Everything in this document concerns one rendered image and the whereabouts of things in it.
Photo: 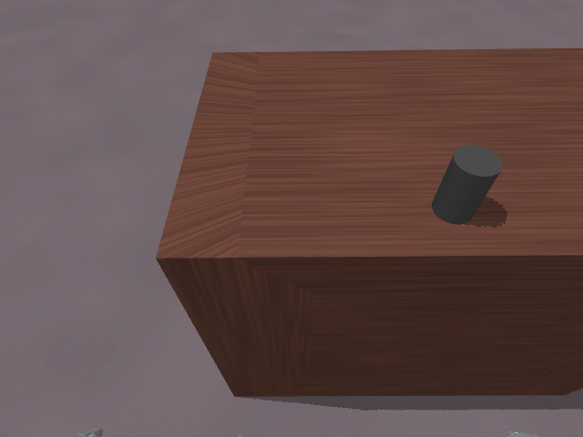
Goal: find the can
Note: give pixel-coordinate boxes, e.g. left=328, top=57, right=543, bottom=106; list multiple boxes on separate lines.
left=432, top=145, right=503, bottom=225

